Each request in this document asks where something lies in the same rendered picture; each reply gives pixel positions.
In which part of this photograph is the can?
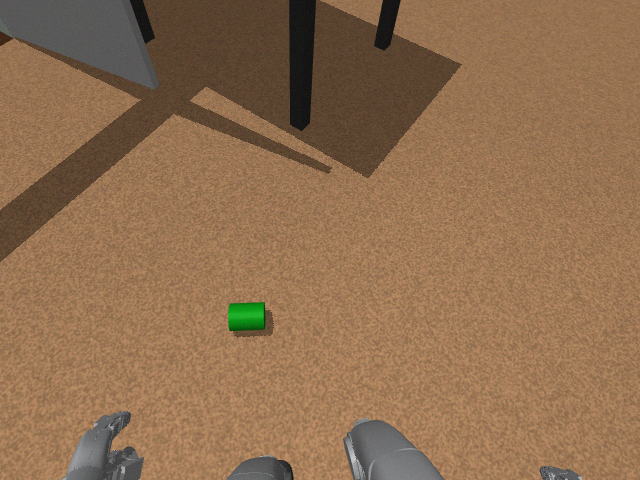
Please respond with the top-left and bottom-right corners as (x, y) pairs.
(228, 302), (265, 331)

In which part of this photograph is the left robot hand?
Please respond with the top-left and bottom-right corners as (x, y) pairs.
(67, 411), (144, 480)

